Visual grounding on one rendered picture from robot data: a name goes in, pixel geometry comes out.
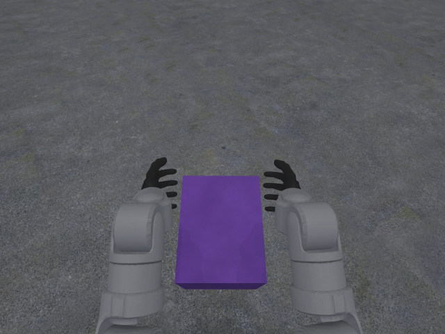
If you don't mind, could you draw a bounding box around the robot right hand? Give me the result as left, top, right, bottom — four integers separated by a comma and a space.
263, 159, 301, 212

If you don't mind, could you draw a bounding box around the robot right upper arm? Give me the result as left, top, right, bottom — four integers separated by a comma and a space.
292, 320, 358, 334

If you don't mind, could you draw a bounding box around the carton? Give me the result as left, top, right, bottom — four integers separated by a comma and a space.
175, 175, 267, 289

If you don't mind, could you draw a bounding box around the robot left hand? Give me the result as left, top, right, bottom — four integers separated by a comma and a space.
141, 157, 178, 209

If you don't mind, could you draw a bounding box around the robot left forearm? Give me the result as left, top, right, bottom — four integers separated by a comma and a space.
95, 187, 172, 334

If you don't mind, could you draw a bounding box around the robot right forearm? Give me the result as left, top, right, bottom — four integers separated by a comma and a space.
275, 188, 363, 334

